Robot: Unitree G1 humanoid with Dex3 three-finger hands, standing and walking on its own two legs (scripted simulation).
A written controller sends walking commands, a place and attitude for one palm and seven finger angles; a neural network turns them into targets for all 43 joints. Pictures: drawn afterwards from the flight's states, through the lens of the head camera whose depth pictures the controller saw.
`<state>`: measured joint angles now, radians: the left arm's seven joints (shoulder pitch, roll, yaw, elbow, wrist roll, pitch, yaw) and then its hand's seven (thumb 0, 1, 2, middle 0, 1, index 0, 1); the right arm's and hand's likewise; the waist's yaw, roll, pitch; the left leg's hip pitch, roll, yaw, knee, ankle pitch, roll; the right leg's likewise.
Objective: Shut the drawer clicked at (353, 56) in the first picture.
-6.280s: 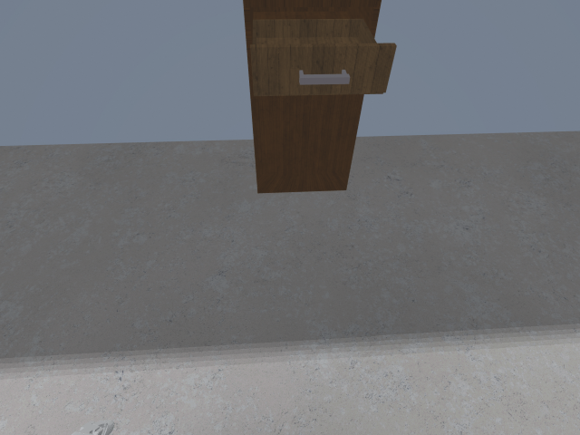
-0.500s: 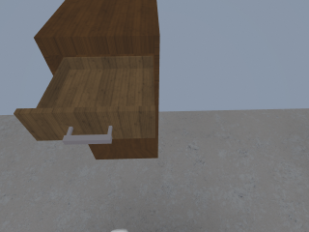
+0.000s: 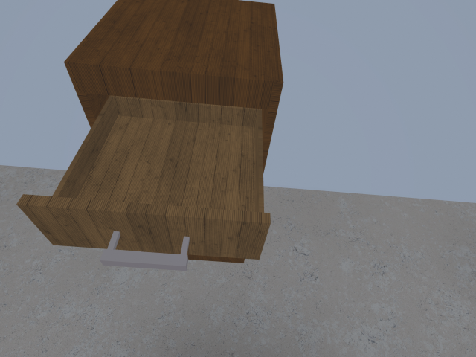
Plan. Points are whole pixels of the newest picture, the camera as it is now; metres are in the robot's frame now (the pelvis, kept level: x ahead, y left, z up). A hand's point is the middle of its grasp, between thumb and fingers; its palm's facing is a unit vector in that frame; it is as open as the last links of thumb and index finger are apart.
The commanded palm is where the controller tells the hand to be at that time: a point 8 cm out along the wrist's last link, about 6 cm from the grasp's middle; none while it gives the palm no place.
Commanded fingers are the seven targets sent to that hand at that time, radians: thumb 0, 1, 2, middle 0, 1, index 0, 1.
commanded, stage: come to a stop and stand still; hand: left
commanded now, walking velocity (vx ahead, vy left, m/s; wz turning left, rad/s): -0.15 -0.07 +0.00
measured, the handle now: (148, 249) +0.28 +0.19 +0.00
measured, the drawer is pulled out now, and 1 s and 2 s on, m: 0.30 0.30 0.30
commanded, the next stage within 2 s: look again from close up in 1.58 s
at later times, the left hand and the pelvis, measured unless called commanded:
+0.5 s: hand out of the picture +0.05 +0.11 -0.17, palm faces +0.00 -0.97 -0.25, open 7.4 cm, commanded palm none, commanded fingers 0.00 0.90 0.90 -0.20 -0.30 -0.20 -0.30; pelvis -0.02 -0.07 -0.01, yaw +0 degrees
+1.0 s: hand out of the picture +0.01 +0.08 -0.17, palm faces +0.02 -0.98 -0.18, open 7.3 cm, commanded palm none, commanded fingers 0.00 0.90 0.90 -0.20 -0.30 -0.20 -0.30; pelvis +0.02 -0.08 +0.00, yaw +0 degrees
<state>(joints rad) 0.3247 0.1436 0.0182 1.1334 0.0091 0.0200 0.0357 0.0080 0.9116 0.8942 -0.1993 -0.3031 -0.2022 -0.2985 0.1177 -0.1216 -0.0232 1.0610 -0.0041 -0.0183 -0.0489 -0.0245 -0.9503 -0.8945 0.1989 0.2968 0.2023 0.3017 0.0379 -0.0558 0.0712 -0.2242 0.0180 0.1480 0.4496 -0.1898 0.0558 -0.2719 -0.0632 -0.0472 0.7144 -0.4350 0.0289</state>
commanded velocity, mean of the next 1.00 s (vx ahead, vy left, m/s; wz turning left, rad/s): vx -0.01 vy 0.00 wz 0.00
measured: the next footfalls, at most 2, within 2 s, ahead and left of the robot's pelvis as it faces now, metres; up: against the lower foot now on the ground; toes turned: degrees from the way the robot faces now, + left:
right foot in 0.22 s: +0.03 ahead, -0.17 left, +0.00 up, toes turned -2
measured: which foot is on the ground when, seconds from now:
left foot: down 0.00-1.00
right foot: up 0.00-0.20, down 0.22-1.00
